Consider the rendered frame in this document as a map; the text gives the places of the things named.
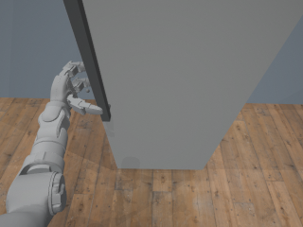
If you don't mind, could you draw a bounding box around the robot left forearm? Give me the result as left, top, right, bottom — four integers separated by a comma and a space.
6, 100, 71, 213

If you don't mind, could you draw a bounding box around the left robot hand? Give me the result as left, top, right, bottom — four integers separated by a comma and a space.
50, 61, 103, 115

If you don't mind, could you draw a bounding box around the handle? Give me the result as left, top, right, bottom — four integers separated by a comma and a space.
63, 0, 111, 122

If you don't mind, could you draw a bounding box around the fridge door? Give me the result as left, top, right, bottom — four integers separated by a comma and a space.
82, 0, 303, 170

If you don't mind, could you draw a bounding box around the robot left upper arm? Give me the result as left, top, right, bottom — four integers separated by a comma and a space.
0, 171, 67, 227

